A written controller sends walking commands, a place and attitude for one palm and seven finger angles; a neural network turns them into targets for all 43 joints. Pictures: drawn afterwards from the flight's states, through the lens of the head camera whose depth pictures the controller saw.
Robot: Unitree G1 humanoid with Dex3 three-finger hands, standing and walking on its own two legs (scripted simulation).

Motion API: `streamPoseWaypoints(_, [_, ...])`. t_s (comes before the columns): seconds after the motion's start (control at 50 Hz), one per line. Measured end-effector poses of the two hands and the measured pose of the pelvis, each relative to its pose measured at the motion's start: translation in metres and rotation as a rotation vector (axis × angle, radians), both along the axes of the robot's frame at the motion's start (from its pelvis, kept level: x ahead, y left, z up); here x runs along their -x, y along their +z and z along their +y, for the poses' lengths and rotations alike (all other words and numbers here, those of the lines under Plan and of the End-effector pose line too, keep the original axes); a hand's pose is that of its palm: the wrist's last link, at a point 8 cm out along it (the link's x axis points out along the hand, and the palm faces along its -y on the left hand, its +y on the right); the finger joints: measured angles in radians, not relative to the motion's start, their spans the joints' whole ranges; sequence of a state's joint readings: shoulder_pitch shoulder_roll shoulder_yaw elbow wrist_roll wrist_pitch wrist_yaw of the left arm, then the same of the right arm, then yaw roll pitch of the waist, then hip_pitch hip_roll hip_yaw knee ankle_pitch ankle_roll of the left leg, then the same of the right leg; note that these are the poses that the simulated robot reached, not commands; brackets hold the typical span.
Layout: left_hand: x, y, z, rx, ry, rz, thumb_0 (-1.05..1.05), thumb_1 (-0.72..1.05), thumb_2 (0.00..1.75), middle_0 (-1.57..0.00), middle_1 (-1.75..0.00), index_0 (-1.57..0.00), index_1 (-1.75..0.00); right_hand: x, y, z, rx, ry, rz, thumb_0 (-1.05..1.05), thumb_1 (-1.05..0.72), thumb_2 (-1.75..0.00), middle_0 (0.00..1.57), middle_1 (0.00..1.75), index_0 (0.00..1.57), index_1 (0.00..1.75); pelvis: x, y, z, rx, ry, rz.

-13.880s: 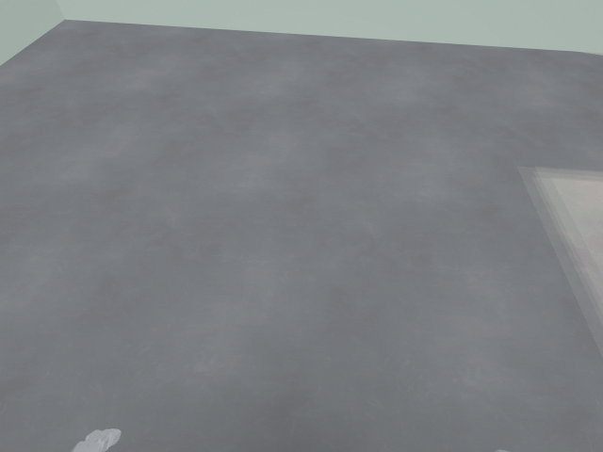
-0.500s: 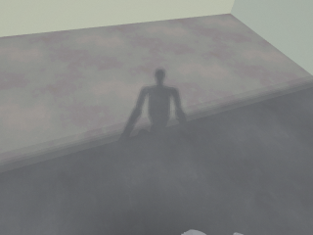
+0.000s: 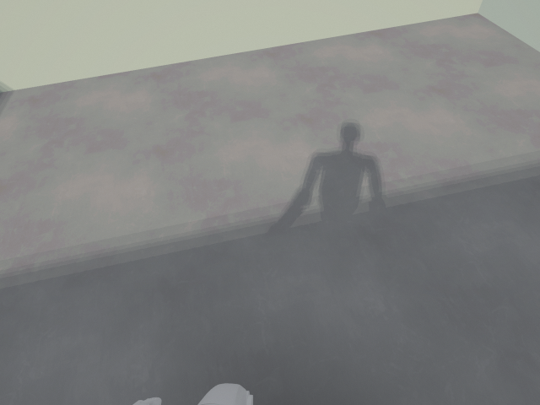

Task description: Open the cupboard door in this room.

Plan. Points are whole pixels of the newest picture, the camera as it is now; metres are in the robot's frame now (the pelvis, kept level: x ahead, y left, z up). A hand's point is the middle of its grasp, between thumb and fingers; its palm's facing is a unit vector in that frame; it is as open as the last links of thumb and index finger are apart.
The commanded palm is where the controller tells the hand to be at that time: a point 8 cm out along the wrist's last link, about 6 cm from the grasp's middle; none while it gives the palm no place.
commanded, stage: turn or walk to find it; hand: left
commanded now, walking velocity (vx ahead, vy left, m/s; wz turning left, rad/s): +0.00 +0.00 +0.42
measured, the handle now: out of the picture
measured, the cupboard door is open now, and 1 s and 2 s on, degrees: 0 0 0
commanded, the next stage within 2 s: none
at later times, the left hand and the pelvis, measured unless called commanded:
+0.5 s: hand out of the picture -0.04 +0.28 -0.18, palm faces +0.26 -0.94 -0.24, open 7.4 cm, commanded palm none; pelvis -0.04 +0.06 +0.00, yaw +12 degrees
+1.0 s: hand out of the picture -0.06 +0.21 -0.15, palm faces +0.41 -0.87 -0.27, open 7.4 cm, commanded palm none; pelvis -0.06 +0.00 +0.00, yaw +25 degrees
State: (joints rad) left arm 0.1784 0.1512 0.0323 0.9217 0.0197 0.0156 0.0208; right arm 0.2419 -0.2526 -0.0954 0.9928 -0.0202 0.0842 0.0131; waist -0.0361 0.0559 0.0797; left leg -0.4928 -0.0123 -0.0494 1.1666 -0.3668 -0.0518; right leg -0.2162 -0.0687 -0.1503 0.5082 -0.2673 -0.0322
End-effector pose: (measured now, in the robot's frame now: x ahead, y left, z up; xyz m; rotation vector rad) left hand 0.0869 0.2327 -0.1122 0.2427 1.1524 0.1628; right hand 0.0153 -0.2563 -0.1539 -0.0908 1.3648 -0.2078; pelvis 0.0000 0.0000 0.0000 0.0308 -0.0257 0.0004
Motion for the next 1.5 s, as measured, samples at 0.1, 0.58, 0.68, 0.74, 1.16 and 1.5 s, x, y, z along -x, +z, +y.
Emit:
streamPoseWaypoints(0.1, [0.033,-0.006,0.005,0.018,0.069,0.039,0.01,0.90,0.89,-0.20,-0.30,-0.20,-0.30,-0.003,0.005,0.000,0.016,0.058,0.034,0.01,-0.91,-0.90,0.20,0.29,0.20,0.29,0.005,0.001,0.002,0.000,0.050,0.006])
streamPoseWaypoints(0.58, [0.130,-0.024,0.092,0.050,0.312,0.082,0.01,0.91,0.90,-0.20,-0.29,-0.20,-0.30,-0.081,0.038,0.097,0.059,0.352,-0.182,0.01,-0.90,-0.90,0.20,0.29,0.20,0.30,0.040,0.004,0.056,0.054,0.235,0.002])
streamPoseWaypoints(0.68, [0.114,-0.016,0.081,0.035,0.308,0.017,0.01,0.91,0.90,-0.20,-0.29,-0.20,-0.30,-0.064,0.027,0.085,0.036,0.349,-0.141,0.01,-0.90,-0.90,0.20,0.30,0.20,0.30,0.046,0.002,0.045,0.043,0.274,0.004])
streamPoseWaypoints(0.74, [0.108,-0.012,0.068,0.021,0.307,-0.018,0.01,0.91,0.90,-0.20,-0.29,-0.20,-0.30,-0.053,0.016,0.070,0.022,0.347,-0.106,0.01,-0.90,-0.90,0.20,0.30,0.20,0.30,0.050,-0.002,0.033,0.034,0.298,0.009])
streamPoseWaypoints(1.16, [0.240,-0.020,0.009,0.058,0.564,0.092,0.01,0.90,0.89,-0.20,-0.30,-0.20,-0.30,-0.062,0.012,0.053,0.050,0.559,0.005,0.01,-0.91,-0.90,0.19,0.29,0.20,0.29,0.077,-0.002,0.009,0.012,0.514,0.017])
streamPoseWaypoints(1.5, [0.309,-0.025,0.045,0.066,0.728,0.112,0.01,0.91,0.90,-0.20,-0.29,-0.20,-0.30,-0.091,0.032,0.150,0.017,0.762,-0.176,0.01,-0.90,-0.90,0.20,0.29,0.20,0.30,0.104,0.002,0.036,0.048,0.641,0.014])
